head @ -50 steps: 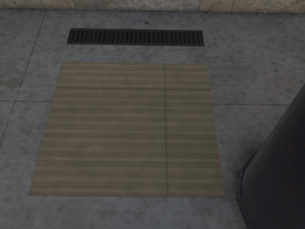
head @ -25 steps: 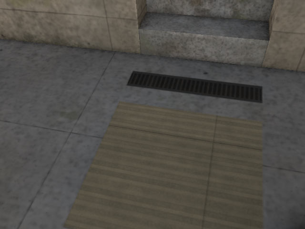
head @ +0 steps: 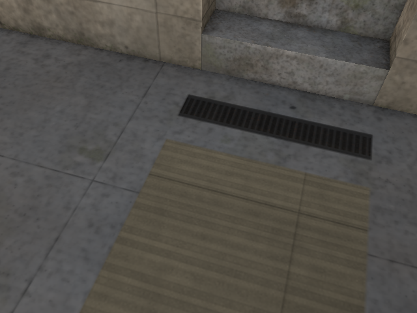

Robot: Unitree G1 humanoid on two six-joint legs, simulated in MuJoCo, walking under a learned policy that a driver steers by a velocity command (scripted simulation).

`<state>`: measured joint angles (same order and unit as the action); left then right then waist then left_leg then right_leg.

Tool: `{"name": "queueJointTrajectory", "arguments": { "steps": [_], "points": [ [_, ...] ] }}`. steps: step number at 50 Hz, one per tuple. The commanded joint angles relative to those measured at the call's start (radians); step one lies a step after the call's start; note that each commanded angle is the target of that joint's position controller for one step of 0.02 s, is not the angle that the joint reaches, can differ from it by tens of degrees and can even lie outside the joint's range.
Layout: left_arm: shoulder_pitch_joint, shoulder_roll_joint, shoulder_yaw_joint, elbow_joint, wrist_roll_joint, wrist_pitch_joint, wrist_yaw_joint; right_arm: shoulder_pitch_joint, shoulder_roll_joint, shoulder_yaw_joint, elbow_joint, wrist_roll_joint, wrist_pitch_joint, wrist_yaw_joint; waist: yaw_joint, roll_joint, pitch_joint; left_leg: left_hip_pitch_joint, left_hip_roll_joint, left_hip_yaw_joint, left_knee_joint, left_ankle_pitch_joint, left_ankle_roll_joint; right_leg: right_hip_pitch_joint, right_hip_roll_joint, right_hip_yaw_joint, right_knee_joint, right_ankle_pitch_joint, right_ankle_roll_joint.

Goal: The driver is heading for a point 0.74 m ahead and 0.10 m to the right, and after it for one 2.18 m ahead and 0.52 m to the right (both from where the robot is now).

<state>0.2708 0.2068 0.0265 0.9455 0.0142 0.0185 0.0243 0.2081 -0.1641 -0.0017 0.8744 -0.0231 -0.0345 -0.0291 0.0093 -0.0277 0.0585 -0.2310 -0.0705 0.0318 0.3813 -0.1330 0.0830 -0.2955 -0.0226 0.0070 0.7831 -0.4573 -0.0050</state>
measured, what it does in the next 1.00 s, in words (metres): walks ahead: right foot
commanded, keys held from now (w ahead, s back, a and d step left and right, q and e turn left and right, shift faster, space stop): no key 0.66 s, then w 0.34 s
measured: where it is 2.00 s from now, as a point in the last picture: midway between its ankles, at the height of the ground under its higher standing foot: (205, 273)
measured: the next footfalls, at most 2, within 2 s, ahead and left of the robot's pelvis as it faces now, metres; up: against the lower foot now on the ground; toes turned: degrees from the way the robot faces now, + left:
right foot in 0.12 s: +0.06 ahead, -0.12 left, +0.00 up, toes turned +0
right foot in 1.42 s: +0.49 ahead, -0.05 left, +0.00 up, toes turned -4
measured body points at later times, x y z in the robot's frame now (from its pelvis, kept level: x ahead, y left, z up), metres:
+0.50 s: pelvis +0.03 -0.03 +0.00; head +0.03 -0.03 +0.45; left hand +0.05 +0.21 -0.15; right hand +0.03 -0.26 -0.16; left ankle +0.04 +0.07 -0.74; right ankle +0.02 -0.12 -0.74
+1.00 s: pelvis +0.10 +0.00 -0.01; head +0.10 +0.02 +0.44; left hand +0.02 +0.25 -0.17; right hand +0.13 -0.24 -0.15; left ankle +0.10 +0.09 -0.74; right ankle +0.02 -0.12 -0.74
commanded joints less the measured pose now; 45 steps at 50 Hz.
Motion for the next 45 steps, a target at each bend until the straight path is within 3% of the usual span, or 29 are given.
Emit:
{"name": "queueJointTrajectory", "arguments": {
  "steps": [1, 4, 6, 7, 8, 10, 11, 13, 20, 33, 34, 36, 37, 39, 40, 41, 42, 43, 45],
  "points": [
    [0.122, 0.064, 0.012, 0.020, -0.002, 0.019, 0.009, 0.025, -0.128, -0.024, -0.011, -0.002, -0.008, -0.007, 0.010, 0.156, -0.065, -0.026, 0.237, -0.184, -0.128, 0.180, 0.112, 0.103, 0.009, -0.017, -0.093, 0.047, 0.003],
    [0.118, 0.047, 0.005, 0.041, 0.004, 0.020, 0.009, -0.007, -0.135, -0.024, 0.000, 0.010, 0.008, -0.005, 0.029, 0.123, -0.025, -0.138, 0.213, -0.204, -0.137, -0.159, 0.076, 0.204, 0.013, -0.034, -0.261, 0.211, -0.021],
    [0.104, 0.077, 0.001, 0.038, 0.021, 0.001, 0.009, 0.016, -0.116, -0.020, 0.013, 0.009, 0.014, -0.002, 0.016, 0.056, 0.019, -0.196, 0.183, -0.215, -0.122, -0.282, 0.007, 0.238, -0.068, 0.068, -0.393, 0.288, -0.042],
    [0.071, 0.114, 0.005, 0.036, 0.011, -0.008, 0.009, 0.062, -0.109, -0.024, 0.021, 0.017, 0.020, 0.001, -0.034, -0.026, 0.055, -0.148, 0.119, -0.165, -0.116, -0.247, -0.014, 0.126, -0.111, 0.131, -0.420, 0.244, -0.063],
    [0.044, 0.088, 0.000, 0.042, 0.000, -0.016, 0.004, 0.074, -0.100, -0.022, 0.048, 0.018, 0.026, 0.002, -0.036, -0.071, 0.059, -0.003, 0.099, -0.137, -0.089, -0.149, -0.019, 0.005, -0.120, 0.145, -0.465, 0.162, -0.065],
    [0.020, 0.077, -0.004, 0.051, -0.007, -0.034, 0.003, 0.089, -0.107, -0.026, 0.075, 0.012, 0.024, 0.002, -0.042, -0.064, 0.027, 0.122, 0.119, -0.142, -0.059, -0.027, -0.015, -0.018, -0.092, 0.118, -0.491, 0.183, -0.038],
    [0.025, 0.081, -0.002, 0.060, -0.006, -0.037, 0.008, 0.090, -0.122, -0.031, 0.086, 0.014, 0.019, 0.002, -0.040, -0.055, 0.009, 0.124, 0.128, -0.144, -0.059, 0.009, -0.009, 0.027, -0.081, 0.106, -0.481, 0.247, -0.034],
    [0.044, 0.073, -0.003, 0.076, -0.010, -0.040, 0.012, 0.097, -0.115, -0.028, 0.109, 0.014, 0.011, 0.001, -0.031, -0.022, -0.013, 0.108, 0.135, -0.143, -0.068, 0.038, -0.010, 0.096, -0.079, 0.095, -0.464, 0.317, -0.039],
    [0.062, 0.064, -0.008, 0.116, -0.008, -0.034, 0.015, 0.107, -0.095, -0.017, 0.175, 0.015, 0.017, -0.007, -0.020, 0.021, 0.005, 0.102, 0.135, -0.133, -0.080, 0.043, -0.024, 0.115, -0.082, 0.092, -0.466, 0.337, -0.051],
    [0.072, 0.038, -0.032, 0.163, -0.008, -0.026, 0.014, 0.131, -0.082, -0.003, 0.251, 0.017, 0.022, -0.012, -0.017, 0.012, 0.022, 0.120, 0.138, -0.132, -0.078, 0.056, -0.028, 0.099, -0.086, 0.088, -0.476, 0.340, -0.056],
    [0.085, 0.037, -0.032, 0.170, -0.007, -0.025, 0.013, 0.140, -0.077, -0.002, 0.258, 0.016, 0.023, -0.012, -0.015, 0.008, 0.001, 0.126, 0.126, -0.125, -0.077, -0.015, -0.026, 0.107, -0.076, 0.086, -0.487, 0.241, -0.059],
    [0.102, 0.079, -0.013, 0.172, -0.006, -0.014, 0.011, 0.140, -0.093, -0.011, 0.252, 0.013, 0.028, -0.008, -0.009, -0.030, 0.026, 0.062, 0.065, -0.074, 0.008, -0.273, -0.005, 0.080, -0.063, 0.116, -0.500, -0.091, -0.095],
    [0.114, 0.095, -0.004, 0.171, -0.004, -0.006, 0.008, 0.129, -0.092, -0.014, 0.241, 0.005, 0.031, -0.003, -0.002, -0.053, 0.070, -0.017, 0.040, -0.053, 0.060, -0.380, 0.002, 0.057, -0.090, 0.174, -0.534, -0.260, -0.125],
    [0.178, 0.119, 0.013, 0.184, -0.002, 0.000, 0.006, 0.079, -0.050, -0.006, 0.206, -0.013, 0.024, 0.011, 0.027, -0.123, 0.149, -0.153, 0.018, 0.014, 0.234, -0.349, 0.001, 0.059, -0.226, 0.356, -0.646, -0.435, -0.203],
    [0.216, 0.116, 0.021, 0.198, -0.008, -0.007, 0.010, 0.053, -0.056, -0.011, 0.182, -0.023, 0.019, 0.020, 0.029, -0.121, 0.170, -0.196, 0.050, 0.018, 0.304, -0.290, 0.009, 0.060, -0.282, 0.408, -0.669, -0.401, -0.231],
    [0.214, 0.114, 0.024, 0.196, -0.001, -0.015, 0.011, 0.034, -0.068, -0.016, 0.165, -0.019, 0.010, 0.026, 0.027, -0.106, 0.165, -0.237, 0.066, 0.007, 0.357, -0.292, 0.013, 0.083, -0.302, 0.421, -0.682, -0.337, -0.245],
    [0.172, 0.120, 0.026, 0.176, 0.013, -0.021, 0.006, 0.031, -0.071, -0.017, 0.159, -0.011, -0.002, 0.029, 0.022, -0.091, 0.152, -0.256, 0.081, -0.010, 0.388, -0.316, 0.009, 0.104, -0.303, 0.412, -0.697, -0.281, -0.251],
    [0.165, 0.140, 0.036, 0.171, 0.011, -0.036, 0.004, 0.037, -0.071, -0.022, 0.153, -0.008, -0.012, 0.031, 0.010, -0.083, 0.145, -0.253, 0.089, -0.006, 0.384, -0.320, 0.008, 0.115, -0.283, 0.380, -0.682, -0.233, -0.242],
    [0.147, 0.126, 0.039, 0.167, 0.003, -0.052, 0.000, 0.030, -0.073, -0.027, 0.139, 0.001, -0.027, 0.034, -0.004, -0.079, 0.129, -0.176, 0.079, 0.021, 0.285, -0.296, 0.005, 0.105, -0.234, 0.288, -0.646, -0.128, -0.214]
  ]
}}
Over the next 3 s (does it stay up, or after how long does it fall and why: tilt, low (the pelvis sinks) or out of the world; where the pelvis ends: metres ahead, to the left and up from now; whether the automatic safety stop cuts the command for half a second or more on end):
stays up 1.18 0.02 -0.01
